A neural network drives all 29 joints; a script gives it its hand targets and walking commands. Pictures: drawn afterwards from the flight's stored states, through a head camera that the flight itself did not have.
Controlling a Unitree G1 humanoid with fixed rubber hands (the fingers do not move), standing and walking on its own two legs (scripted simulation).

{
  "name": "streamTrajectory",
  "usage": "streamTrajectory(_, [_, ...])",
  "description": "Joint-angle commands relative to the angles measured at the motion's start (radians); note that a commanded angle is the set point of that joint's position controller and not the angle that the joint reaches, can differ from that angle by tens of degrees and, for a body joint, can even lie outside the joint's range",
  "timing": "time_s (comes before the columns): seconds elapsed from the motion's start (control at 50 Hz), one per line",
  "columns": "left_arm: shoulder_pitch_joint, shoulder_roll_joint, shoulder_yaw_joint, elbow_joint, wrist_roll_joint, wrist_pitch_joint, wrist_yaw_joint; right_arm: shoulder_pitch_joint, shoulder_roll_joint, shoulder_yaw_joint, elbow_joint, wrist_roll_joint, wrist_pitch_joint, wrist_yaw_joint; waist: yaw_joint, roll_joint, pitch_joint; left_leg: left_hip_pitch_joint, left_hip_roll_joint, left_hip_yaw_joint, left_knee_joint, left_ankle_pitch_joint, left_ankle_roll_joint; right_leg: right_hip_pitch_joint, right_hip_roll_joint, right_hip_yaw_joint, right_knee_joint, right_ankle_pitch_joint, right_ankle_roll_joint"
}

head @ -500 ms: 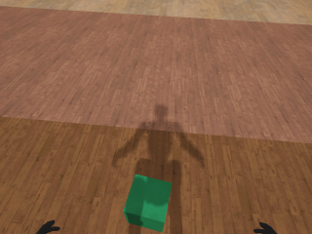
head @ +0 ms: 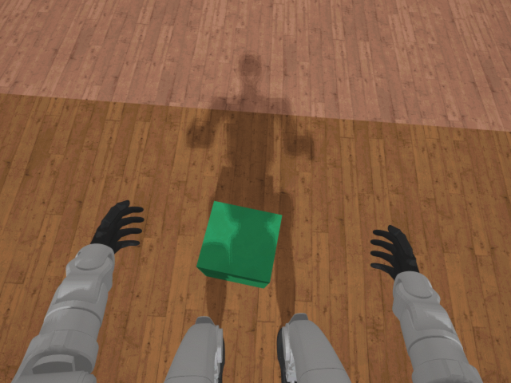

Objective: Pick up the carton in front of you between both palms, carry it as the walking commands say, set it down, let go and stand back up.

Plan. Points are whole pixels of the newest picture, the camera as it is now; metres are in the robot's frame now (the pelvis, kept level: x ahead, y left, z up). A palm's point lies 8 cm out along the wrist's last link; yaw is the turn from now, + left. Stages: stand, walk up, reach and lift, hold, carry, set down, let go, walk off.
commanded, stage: reach and lift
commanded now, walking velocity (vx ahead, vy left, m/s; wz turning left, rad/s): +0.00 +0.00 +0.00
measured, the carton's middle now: (240, 248) +0.41 +0.02 -0.58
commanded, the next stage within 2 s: none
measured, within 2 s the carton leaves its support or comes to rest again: neither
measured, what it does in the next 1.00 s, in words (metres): lowers itself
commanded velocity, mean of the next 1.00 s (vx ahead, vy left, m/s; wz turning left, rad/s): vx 0.00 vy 0.00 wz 0.00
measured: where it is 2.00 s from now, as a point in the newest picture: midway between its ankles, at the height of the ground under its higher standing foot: (252, 377)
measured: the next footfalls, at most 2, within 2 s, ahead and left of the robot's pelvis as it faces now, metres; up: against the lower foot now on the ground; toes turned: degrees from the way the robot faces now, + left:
none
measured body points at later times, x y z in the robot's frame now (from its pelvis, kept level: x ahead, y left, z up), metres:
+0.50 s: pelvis -0.08 +0.02 -0.07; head +0.21 +0.03 +0.27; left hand +0.47 +0.20 -0.16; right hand +0.39 -0.18 -0.17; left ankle +0.02 +0.12 -0.67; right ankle +0.02 -0.13 -0.67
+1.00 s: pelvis -0.08 +0.01 -0.24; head +0.28 +0.03 +0.03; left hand +0.45 +0.19 -0.44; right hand +0.37 -0.19 -0.43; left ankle +0.02 +0.12 -0.67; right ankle +0.02 -0.14 -0.67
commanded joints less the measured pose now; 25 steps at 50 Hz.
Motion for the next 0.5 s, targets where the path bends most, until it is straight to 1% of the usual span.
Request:
streamTrajectory(0.0, [-0.183,0.125,0.062,0.021,0.01,-0.027,-0.004,-0.175,-0.055,-0.048,-0.081,-0.004,-0.023,-0.033,0.074,0.016,-0.617,0.183,-0.064,-0.013,-0.018,0.517,-0.023,0.1,0.048,-0.028,-0.017,0.43,0.042])
streamTrajectory(0.02, [-0.352,0.195,0.048,0.005,0.016,-0.033,-0.007,-0.277,-0.094,-0.115,-0.081,-0.018,-0.046,-0.047,-0.045,0.037,-0.643,0.146,-0.065,-0.008,-0.021,0.477,-0.033,0.101,0.047,-0.017,-0.015,0.48,0.038])
streamTrajectory(0.04, [-0.298,0.178,0.071,0.018,0.004,-0.047,-0.017,-0.282,-0.025,-0.055,-0.175,-0.004,-0.047,-0.056,0.046,0.048,-0.762,0.163,-0.051,-0.018,0.006,0.583,-0.016,0.096,0.067,-0.019,0.029,0.528,0.04])
streamTrajectory(0.06, [-0.393,0.126,0.04,-0.006,-0.022,-0.057,-0.015,-0.28,-0.021,-0.056,-0.126,-0.004,-0.06,-0.065,-0.008,0.048,-0.796,0.179,-0.062,-0.016,0.019,0.606,-0.028,0.074,0.062,-0.012,0.007,0.572,0.048])
streamTrajectory(0.08, [-0.479,0.152,0.025,-0.006,-0.023,-0.065,-0.019,-0.348,0.013,-0.037,-0.166,0.032,-0.066,-0.071,-0.005,0.042,-0.843,0.223,-0.052,-0.018,0.037,0.638,-0.016,-0.025,0.073,-0.038,0.042,0.515,0.059])
streamTrajectory(0.1, [-0.563,0.204,0.056,0.024,0.006,-0.066,-0.027,-0.365,0.003,-0.067,-0.102,0.018,-0.062,-0.086,-0.021,0.131,-0.804,0.236,-0.06,-0.025,0.038,0.618,-0.021,-0.102,0.056,-0.025,0.016,0.458,0.05])
streamTrajectory(0.12, [-0.608,0.161,0.056,0.027,-0.021,-0.055,-0.028,-0.423,-0.037,-0.101,-0.101,0.024,-0.052,-0.088,-0.049,0.158,-0.846,0.293,-0.058,-0.025,0.054,0.609,-0.042,-0.2,0.066,-0.035,0.026,0.389,0.041])
streamTrajectory(0.14, [-0.735,0.15,0.006,0.004,-0.01,-0.045,-0.034,-0.482,-0.023,-0.085,-0.029,0.042,-0.03,-0.09,-0.069,0.131,-0.805,0.228,-0.035,-0.037,0.022,0.45,-0.033,-0.204,0.046,-0.063,0.047,0.304,0.041])
streamTrajectory(0.16, [-0.734,0.162,0.048,0.063,-0.004,-0.037,-0.044,-0.511,0.012,-0.143,-0.067,-0.012,-0.025,-0.11,-0.066,0.068,-0.782,0.133,-0.058,-0.003,0.051,0.395,-0.029,-0.198,0.05,-0.035,0.026,0.258,0.038])
streamTrajectory(0.18, [-0.793,0.228,0.06,0.135,-0.012,-0.025,-0.05,-0.583,0.026,-0.141,-0.065,-0.007,-0.027,-0.119,-0.068,0.061,-0.852,0.132,-0.061,-0.015,0.036,0.404,-0.014,-0.158,0.062,-0.044,0.04,0.299,0.045])
streamTrajectory(0.2, [-0.836,0.234,0.056,0.148,0.018,-0.014,-0.053,-0.61,0.04,-0.118,-0.077,0.023,-0.007,-0.121,-0.069,0.095,-0.827,0.095,-0.052,-0.014,0.013,0.288,-0.02,-0.182,0.046,-0.061,0.056,0.225,0.054])
streamTrajectory(0.22, [-0.834,0.131,0.002,0.146,-0.021,-0.019,-0.06,-0.613,0.057,-0.119,-0.006,-0.001,-0.005,-0.114,-0.113,0.047,-0.818,0.097,-0.04,-0.024,0.017,0.311,-0.024,-0.228,0.054,-0.079,0.045,0.242,0.045])
streamTrajectory(0.24, [-0.816,0.164,0.069,0.24,0.032,-0.009,-0.057,-0.635,0.038,-0.169,-0.014,-0.032,-0.011,-0.119,-0.073,0.098,-0.873,0.061,-0.066,0.004,0.025,0.323,-0.025,-0.194,0.061,-0.074,0.057,0.242,0.043])
streamTrajectory(0.26, [-0.835,0.233,0.075,0.284,0.1,-0.02,-0.052,-0.66,0.102,-0.148,-0.032,-0.026,-0.009,-0.125,-0.039,0.075,-0.854,0.022,-0.063,0.0,0.026,0.339,-0.011,-0.238,0.076,-0.066,0.058,0.26,0.055])
streamTrajectory(0.28, [-0.913,0.166,0.098,0.264,0.053,-0.016,-0.046,-0.767,0.021,-0.226,-0.013,-0.077,-0.008,-0.118,-0.038,0.082,-0.852,-0.106,-0.079,0.018,0.03,0.211,-0.038,-0.135,0.054,-0.05,0.066,0.178,0.039])
streamTrajectory(0.3, [-0.933,0.246,0.093,0.273,0.055,-0.027,-0.046,-0.738,0.112,-0.179,-0.036,-0.027,-0.013,-0.12,-0.049,0.048,-0.777,-0.133,-0.065,-0.011,0.011,0.202,-0.013,-0.198,0.069,-0.061,0.075,0.178,0.052])
streamTrajectory(0.32, [-0.942,0.158,0.099,0.318,0.058,-0.035,-0.055,-0.8,0.122,-0.175,0.006,-0.037,-0.014,-0.112,-0.025,0.064,-0.789,-0.177,-0.079,0.021,0.002,0.161,-0.016,-0.179,0.067,-0.064,0.076,0.15,0.066])
streamTrajectory(0.34, [-0.993,0.251,0.12,0.323,0.123,-0.035,-0.051,-0.819,0.14,-0.218,-0.073,-0.049,-0.017,-0.118,-0.031,0.08,-0.864,-0.088,-0.077,0.023,0.035,0.178,-0.008,-0.234,0.07,-0.062,0.085,0.159,0.07])
streamTrajectory(0.36, [-0.991,0.211,0.119,0.375,0.13,-0.026,-0.055,-0.846,0.116,-0.241,-0.02,-0.096,-0.004,-0.118,-0.023,0.079,-0.788,-0.178,-0.08,0.014,0.056,0.198,-0.017,-0.271,0.058,-0.044,0.092,0.158,0.064])
streamTrajectory(0.38, [-1.076,0.235,0.14,0.32,0.094,-0.027,-0.056,-0.864,0.109,-0.235,-0.03,-0.093,-0.004,-0.12,-0.056,0.012,-0.896,-0.106,-0.069,0.005,0.039,0.174,-0.011,-0.235,0.079,-0.089,0.095,0.16,0.076])
streamTrajectory(0.4, [-1.127,0.286,0.148,0.335,0.142,-0.025,-0.058,-0.893,0.146,-0.258,-0.039,-0.106,0.004,-0.123,-0.045,0.068,-0.906,-0.091,-0.075,0.018,0.054,0.122,0.0,-0.27,0.073,-0.089,0.101,0.092,0.081])
streamTrajectory(0.42, [-1.19,0.246,0.091,0.296,0.114,-0.014,-0.061,-0.929,0.095,-0.288,-0.025,-0.075,0.009,-0.126,-0.078,0.164,-0.846,-0.098,-0.078,0.02,0.053,0.041,-0.02,-0.343,0.064,-0.097,0.114,0.062,0.069])
streamTrajectory(0.44, [-1.23,0.235,0.132,0.291,0.105,-0.015,-0.067,-0.918,0.142,-0.281,-0.002,-0.108,0.027,-0.135,-0.089,0.145,-0.854,-0.111,-0.079,0.035,0.074,0.076,-0.023,-0.334,0.072,-0.096,0.116,0.075,0.062])
streamTrajectory(0.46, [-1.218,0.282,0.12,0.28,0.092,-0.023,-0.068,-0.959,0.15,-0.248,-0.059,-0.071,0.011,-0.131,-0.092,0.092,-0.892,-0.086,-0.064,-0.01,0.068,0.005,0.005,-0.366,0.082,-0.124,0.146,0.043,0.079])
streamTrajectory(0.48, [-1.228,0.161,0.05,0.246,0.08,-0.013,-0.072,-0.95,0.084,-0.291,-0.058,-0.091,0.006,-0.134,-0.127,0.236,-0.97,-0.023,-0.058,-0.003,0.094,0.016,-0.036,-0.418,0.065,-0.133,0.196,0.097,0.06])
